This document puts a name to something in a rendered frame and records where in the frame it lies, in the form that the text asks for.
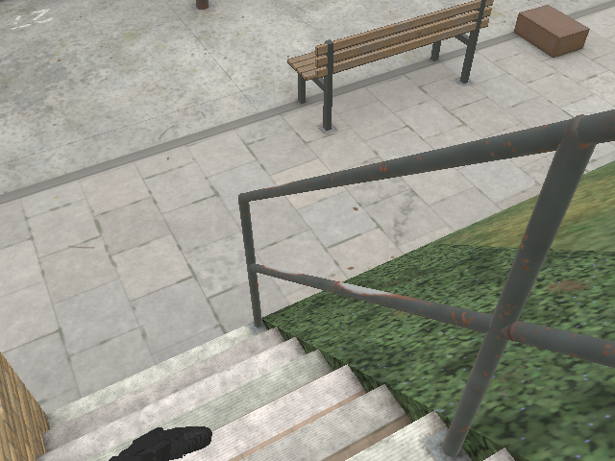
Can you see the left robot hand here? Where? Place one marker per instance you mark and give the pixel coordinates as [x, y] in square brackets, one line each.
[165, 445]

